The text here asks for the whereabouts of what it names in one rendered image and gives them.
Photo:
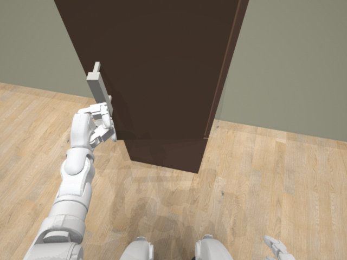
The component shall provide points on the handle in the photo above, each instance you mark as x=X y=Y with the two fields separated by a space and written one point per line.
x=97 y=87

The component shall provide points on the left robot hand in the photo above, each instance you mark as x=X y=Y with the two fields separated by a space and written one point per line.
x=83 y=127

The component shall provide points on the left robot forearm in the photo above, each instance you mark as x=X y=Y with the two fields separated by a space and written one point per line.
x=66 y=220

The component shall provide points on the right robot hand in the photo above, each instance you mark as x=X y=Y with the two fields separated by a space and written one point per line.
x=278 y=249

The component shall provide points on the robot right thigh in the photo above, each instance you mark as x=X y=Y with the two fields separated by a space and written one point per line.
x=211 y=249

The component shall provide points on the robot left upper arm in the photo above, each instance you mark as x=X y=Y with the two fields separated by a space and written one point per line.
x=56 y=251

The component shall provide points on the robot left thigh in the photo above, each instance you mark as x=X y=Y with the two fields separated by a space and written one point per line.
x=138 y=250

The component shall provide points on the robot thigh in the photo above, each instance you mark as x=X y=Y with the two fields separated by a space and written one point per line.
x=138 y=250
x=211 y=249

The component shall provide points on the cupboard door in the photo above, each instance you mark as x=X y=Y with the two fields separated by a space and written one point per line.
x=160 y=60

